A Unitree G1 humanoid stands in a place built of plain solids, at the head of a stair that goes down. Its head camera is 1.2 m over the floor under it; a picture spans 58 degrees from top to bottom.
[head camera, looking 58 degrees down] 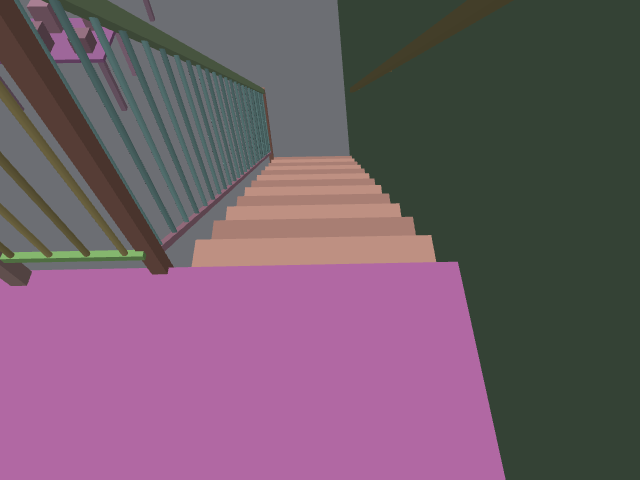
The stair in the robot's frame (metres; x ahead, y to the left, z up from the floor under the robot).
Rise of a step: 0.21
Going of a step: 0.24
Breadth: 0.91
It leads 1 degrees to the left of straight ahead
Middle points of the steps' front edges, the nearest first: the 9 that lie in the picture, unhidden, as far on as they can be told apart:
0.66 0.02 0.00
0.90 0.02 -0.21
1.13 0.03 -0.43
1.37 0.04 -0.64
1.61 0.04 -0.85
1.84 0.05 -1.07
2.08 0.05 -1.28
2.32 0.06 -1.50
2.55 0.06 -1.71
